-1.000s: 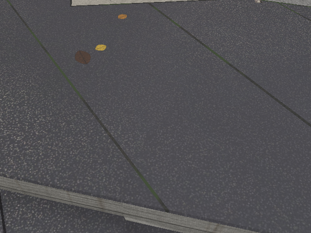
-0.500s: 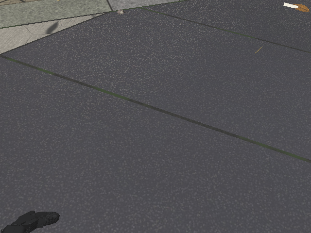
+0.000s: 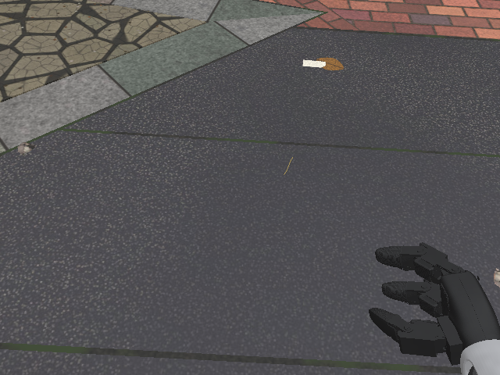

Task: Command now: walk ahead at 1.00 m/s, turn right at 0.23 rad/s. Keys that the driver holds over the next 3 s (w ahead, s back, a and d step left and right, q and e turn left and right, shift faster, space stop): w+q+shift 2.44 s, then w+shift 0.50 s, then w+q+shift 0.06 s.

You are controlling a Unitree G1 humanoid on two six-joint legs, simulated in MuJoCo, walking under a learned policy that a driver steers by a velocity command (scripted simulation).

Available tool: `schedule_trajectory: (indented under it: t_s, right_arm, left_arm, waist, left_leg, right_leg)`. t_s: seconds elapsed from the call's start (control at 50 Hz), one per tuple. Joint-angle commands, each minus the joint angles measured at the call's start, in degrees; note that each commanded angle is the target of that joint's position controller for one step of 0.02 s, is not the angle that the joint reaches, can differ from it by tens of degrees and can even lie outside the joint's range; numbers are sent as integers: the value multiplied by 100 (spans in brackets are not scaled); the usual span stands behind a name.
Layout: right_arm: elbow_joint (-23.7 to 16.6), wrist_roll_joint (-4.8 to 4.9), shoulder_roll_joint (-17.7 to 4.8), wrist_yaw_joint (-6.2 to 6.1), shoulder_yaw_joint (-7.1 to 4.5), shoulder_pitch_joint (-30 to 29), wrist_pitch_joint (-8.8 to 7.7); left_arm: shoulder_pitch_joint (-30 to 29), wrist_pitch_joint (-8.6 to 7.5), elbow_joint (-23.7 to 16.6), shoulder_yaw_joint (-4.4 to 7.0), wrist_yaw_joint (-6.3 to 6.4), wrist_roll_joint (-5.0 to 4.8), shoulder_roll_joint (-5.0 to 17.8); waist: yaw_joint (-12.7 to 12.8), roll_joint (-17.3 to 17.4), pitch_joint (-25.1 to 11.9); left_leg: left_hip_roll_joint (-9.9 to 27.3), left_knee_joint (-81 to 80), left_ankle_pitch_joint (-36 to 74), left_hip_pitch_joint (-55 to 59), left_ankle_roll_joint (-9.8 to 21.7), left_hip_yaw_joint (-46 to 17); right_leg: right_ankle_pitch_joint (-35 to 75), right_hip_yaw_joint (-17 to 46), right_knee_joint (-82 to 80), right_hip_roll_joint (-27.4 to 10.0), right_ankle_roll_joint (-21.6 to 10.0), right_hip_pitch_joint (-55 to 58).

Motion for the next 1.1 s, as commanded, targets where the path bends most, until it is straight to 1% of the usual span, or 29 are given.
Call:
schedule_trajectory:
  t_s: [0.02,0.1,0.14,0.16,0.18,0.2,0.24,0.3,0.36,0.4,0.46,0.5,0.52,0.54,0.56,0.58,0.6,0.64,0.7,0.74,0.84,0.88,0.92,0.96,0.98,1.0,1.02,1.06,1.1]
  right_arm:
    - [308,112,-333,211,-99,472,99]
    - [581,190,-970,62,-393,489,43]
    - [1189,211,-1408,-59,-658,2319,39]
    - [1498,185,-1687,-108,-795,3445,49]
    - [1597,109,-2068,-57,-861,3177,60]
    - [1450,204,-1747,-9,-896,2793,80]
    - [1571,302,-1384,-23,-819,2557,55]
    - [1874,310,-1292,-84,-752,2733,-57]
    - [1837,287,-1424,-55,-797,2485,-121]
    - [1858,390,-1525,-12,-862,2457,-157]
    - [1983,450,-1680,17,-933,2822,-149]
    - [2064,400,-1825,-19,-964,3017,-107]
    - [2051,382,-1913,-8,-983,2926,-103]
    - [1946,354,-1648,6,-912,2733,-150]
    - [1739,400,-663,-50,-676,2878,-186]
    - [1421,525,-814,-44,-611,3102,-119]
    - [1540,364,-1128,-73,-659,2482,-1]
    - [1538,229,-1084,76,-667,1870,123]
    - [1235,162,-697,252,-565,1581,367]
    - [995,137,-708,307,-532,1044,439]
    - [703,169,-794,508,-424,284,426]
    - [771,189,-846,497,-432,255,388]
    - [993,204,-1086,416,-533,1069,346]
    - [1706,211,-1539,239,-820,3298,307]
    - [1809,356,-1892,86,-1020,3155,384]
    - [1440,134,-2672,57,-1119,2407,492]
    - [1247,202,-2494,0,-1151,2679,533]
    - [1586,247,-1965,-98,-1018,2526,384]
    - [1592,267,-1711,-130,-903,2202,197]
  left_arm:
    - [-605,-299,-397,90,-117,-83,611]
    - [115,-181,-144,152,-87,108,953]
    - [-282,-48,-261,151,-32,211,992]
    - [-772,-72,-513,47,7,289,603]
    - [-245,-161,-903,-154,-93,44,13]
    - [-647,-216,-969,-205,-57,169,271]
    - [-1371,-268,-1176,-271,-103,263,393]
    - [-1487,-12,-1512,-384,-188,424,200]
    - [-2162,61,-1919,-536,-319,304,88]
    - [-2548,51,-1956,-611,-421,171,-60]
    - [-2621,32,-1853,-535,-321,123,109]
    - [-2000,-6,-1643,-384,-191,154,388]
    - [-1165,-36,-1449,-279,-107,170,529]
    - [-85,-69,-1304,-106,29,253,856]
    - [627,-69,-1224,25,123,460,1252]
    - [210,-3,-1233,108,85,353,1475]
    - [-389,26,-1288,26,67,293,839]
    - [-647,5,-1097,-109,13,252,252]
    - [-375,-144,-663,-141,-37,83,89]
    - [-380,-217,-482,-167,-96,43,-63]
    - [-709,-278,-288,-80,-65,72,340]
    - [-405,-243,-200,-25,-45,71,617]
    - [-389,-78,-258,77,23,102,1005]
    - [-769,118,-462,144,41,161,1167]
    - [-776,121,-514,79,-50,177,756]
    - [-118,44,-1168,-102,-116,155,227]
    - [-828,-105,-1381,-107,-107,183,579]
    - [-1246,-200,-1413,-191,-84,187,493]
    - [-1032,17,-1308,-251,-61,359,396]
  waist:
    - [-217,418,221]
    - [-85,-432,-205]
    - [-1098,-514,-935]
    - [-1605,179,-1295]
    - [-713,2047,-1680]
    - [-883,761,-1325]
    - [-670,-332,-214]
    - [-165,-190,537]
    - [-109,88,1029]
    - [-291,261,953]
    - [-507,314,644]
    - [-266,251,-15]
    - [214,206,-543]
    - [742,125,-1128]
    - [683,-1088,-1826]
    - [278,-2018,-2252]
    - [273,-969,-1104]
    - [166,-164,-17]
    - [-202,-720,422]
    - [-268,-439,655]
    - [-480,-132,1038]
    - [-483,-156,883]
    - [-1007,-462,291]
    - [-1986,-337,-750]
    - [-1691,687,-556]
    - [-662,1868,-1120]
    - [-1174,698,-1593]
    - [-636,-249,51]
    - [-163,-337,458]
  left_leg:
    - [-106,-1931,1830,3221,280,581]
    - [-759,-3005,739,2740,580,1203]
    - [-745,-3323,491,4873,934,978]
    - [-3,-2766,189,6519,1263,55]
    - [1338,-3512,-23,7783,2221,-3565]
    - [1262,-4260,-643,7369,2338,-4086]
    - [1024,-4631,-703,5625,2071,-3194]
    - [461,-5062,-739,4071,1863,-2568]
    - [-3,-5569,-101,2690,1714,-1849]
    - [-284,-5744,580,2087,1437,-1471]
    - [-99,-5308,1990,3190,1187,-1645]
    - [-180,-3918,3584,3996,941,-1543]
    - [-374,-2655,3699,3796,793,-1397]
    - [-600,-1023,2760,2904,683,-1215]
    - [-1013,952,-1581,1539,673,-719]
    - [-999,2021,-1590,653,665,-396]
    - [-514,2117,-957,189,679,-249]
    - [-161,1606,-513,384,592,-144]
    - [167,1336,-626,391,467,-140]
    - [195,1141,-305,130,442,-16]
    - [-73,-1191,1241,1343,656,833]
    - [-524,-1680,1195,1993,893,1317]
    - [-907,-1789,629,2888,1109,1418]
    - [-1159,-2180,135,5481,1437,942]
    - [-834,-2562,-319,6356,1568,40]
    - [750,-3392,-424,7620,2651,-3342]
    - [953,-4378,-1539,7573,2828,-4417]
    - [716,-4858,-1052,5624,2329,-3801]
    - [219,-4823,-35,4091,2194,-2932]
  right_leg:
    - [3324,602,-1733,-1319,-344,-1766]
    - [7486,172,166,-1863,248,1091]
    - [7611,-215,2666,-1864,440,372]
    - [3790,-490,5050,-1350,526,-1359]
    - [-631,-562,6955,-497,966,-3803]
    - [-60,-177,7005,-961,850,-4480]
    - [442,-134,6262,-1525,881,-4337]
    - [-66,-252,5255,-1800,1067,-4083]
    - [695,-594,3378,-1933,1209,-3316]
    - [1819,-865,2104,-1709,1198,-1923]
    - [2345,-873,1431,-1492,1108,-1500]
    - [1489,-919,1100,-1180,1000,-747]
    - [1230,-941,1082,-1218,952,302]
    - [249,-289,1247,-1986,805,1649]
    - [-1754,2026,774,-3798,523,2901]
    - [-2566,4547,-425,-4344,20,2824]
    - [-2823,3585,-497,-3917,79,2027]
    - [-756,1652,-476,-3362,316,718]
    - [669,441,-771,-3218,414,5]
    - [1833,-432,-950,-3053,530,-46]
    - [2917,-2195,-1522,-2502,802,-505]
    - [5528,-2434,-992,-2521,852,28]
    - [7559,-2417,422,-2741,869,529]
    - [7184,-2207,3488,-2834,815,-417]
    - [2074,-2176,5719,-1821,1003,-1910]
    - [-1094,-1489,7790,-1150,1305,-4222]
    - [-523,-412,7730,-1330,1227,-4678]
    - [-91,-344,6329,-1865,1171,-4454]
    - [-288,-348,5602,-2062,1283,-3570]
Next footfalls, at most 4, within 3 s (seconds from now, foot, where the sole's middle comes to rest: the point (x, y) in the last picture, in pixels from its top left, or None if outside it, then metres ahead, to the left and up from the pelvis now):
0.14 left None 0.31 0.15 -0.76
0.54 right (264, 290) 0.75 0.00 -0.76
0.98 left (148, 209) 1.01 0.39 -0.76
1.38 right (117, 124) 1.40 0.59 -0.76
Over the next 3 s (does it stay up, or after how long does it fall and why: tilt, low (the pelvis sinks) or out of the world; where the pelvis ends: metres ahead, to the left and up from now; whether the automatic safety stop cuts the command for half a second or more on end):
stays up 0.89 1.78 0.00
